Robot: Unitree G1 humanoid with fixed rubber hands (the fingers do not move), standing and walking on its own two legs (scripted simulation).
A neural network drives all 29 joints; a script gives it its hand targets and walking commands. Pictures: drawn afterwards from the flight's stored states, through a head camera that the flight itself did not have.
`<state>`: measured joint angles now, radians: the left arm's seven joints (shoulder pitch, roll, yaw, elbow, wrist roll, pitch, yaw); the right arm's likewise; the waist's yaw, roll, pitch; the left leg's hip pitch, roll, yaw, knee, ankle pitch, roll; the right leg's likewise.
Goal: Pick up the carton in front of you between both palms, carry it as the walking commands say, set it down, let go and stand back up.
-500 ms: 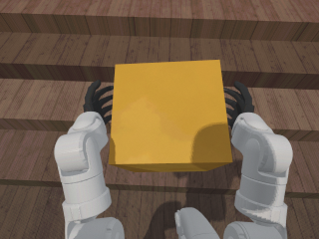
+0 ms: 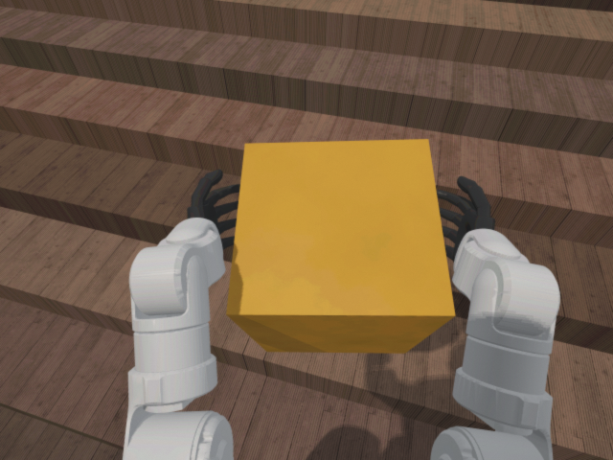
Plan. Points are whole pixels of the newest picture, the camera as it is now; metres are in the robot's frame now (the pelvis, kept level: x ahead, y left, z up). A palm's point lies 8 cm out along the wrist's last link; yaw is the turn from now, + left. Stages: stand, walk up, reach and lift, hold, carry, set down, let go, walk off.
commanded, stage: carry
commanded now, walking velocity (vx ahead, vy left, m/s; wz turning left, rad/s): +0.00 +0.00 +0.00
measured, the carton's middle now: (335, 261) +0.37 +0.03 +0.07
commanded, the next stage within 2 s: none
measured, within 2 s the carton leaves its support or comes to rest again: neither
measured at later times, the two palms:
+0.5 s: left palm (258, 213) +0.41 +0.14 +0.10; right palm (488, 234) +0.40 -0.16 +0.11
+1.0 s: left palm (274, 151) +0.47 +0.12 +0.17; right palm (506, 164) +0.48 -0.18 +0.17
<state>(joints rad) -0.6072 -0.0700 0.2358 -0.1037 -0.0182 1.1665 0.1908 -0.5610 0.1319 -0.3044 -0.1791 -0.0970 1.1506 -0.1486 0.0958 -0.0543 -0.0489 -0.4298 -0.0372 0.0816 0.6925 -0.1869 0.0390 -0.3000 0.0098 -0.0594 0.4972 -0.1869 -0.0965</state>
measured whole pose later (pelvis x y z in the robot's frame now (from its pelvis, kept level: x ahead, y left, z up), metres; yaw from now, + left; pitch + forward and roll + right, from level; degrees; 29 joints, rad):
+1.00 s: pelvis +0.15 -0.04 +0.06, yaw -2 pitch +5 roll -1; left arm -0.46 -0.12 0.18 -0.06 0.03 1.06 0.17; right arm -0.41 0.13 -0.28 -0.14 -0.08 1.06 -0.14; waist 0.09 0.01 -0.06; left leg -0.61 -0.02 -0.06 1.49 -0.38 0.07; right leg -0.56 0.00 -0.08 0.90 -0.42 -0.07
